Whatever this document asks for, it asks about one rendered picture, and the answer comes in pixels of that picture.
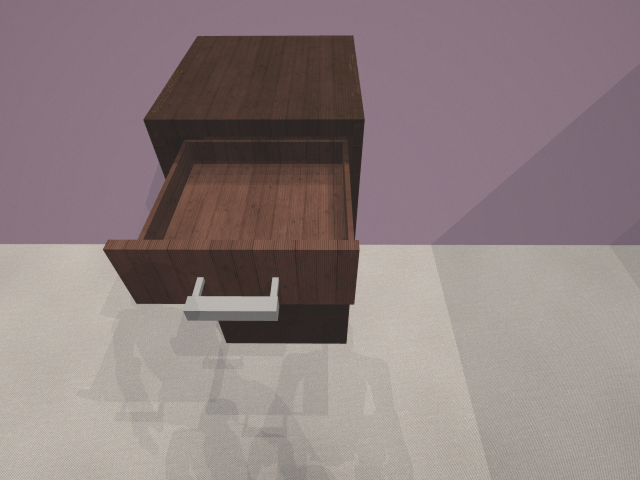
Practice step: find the cabinet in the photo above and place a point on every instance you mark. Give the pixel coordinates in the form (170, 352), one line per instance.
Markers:
(267, 88)

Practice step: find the drawer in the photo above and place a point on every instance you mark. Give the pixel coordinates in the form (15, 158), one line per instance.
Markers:
(239, 212)

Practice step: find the handle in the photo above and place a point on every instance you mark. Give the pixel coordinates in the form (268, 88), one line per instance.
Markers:
(232, 308)

